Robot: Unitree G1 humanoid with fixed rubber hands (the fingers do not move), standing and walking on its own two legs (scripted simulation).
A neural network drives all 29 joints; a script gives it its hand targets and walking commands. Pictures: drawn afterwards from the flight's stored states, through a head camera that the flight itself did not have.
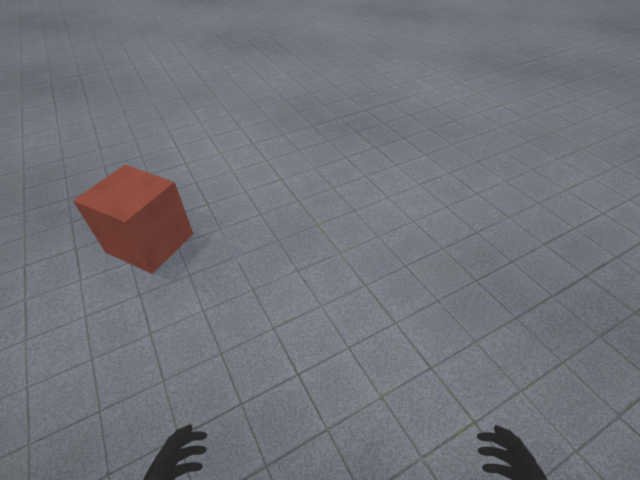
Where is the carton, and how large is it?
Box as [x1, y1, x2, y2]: [73, 165, 192, 273]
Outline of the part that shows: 124,165 74,199 73,201 105,252 152,273 192,234 192,231 174,182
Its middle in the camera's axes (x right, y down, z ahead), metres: -0.77 -0.09 +1.62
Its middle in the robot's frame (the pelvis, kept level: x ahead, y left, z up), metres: +1.23 +0.81 -0.62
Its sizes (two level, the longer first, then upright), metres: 0.275 0.261 0.297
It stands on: the floor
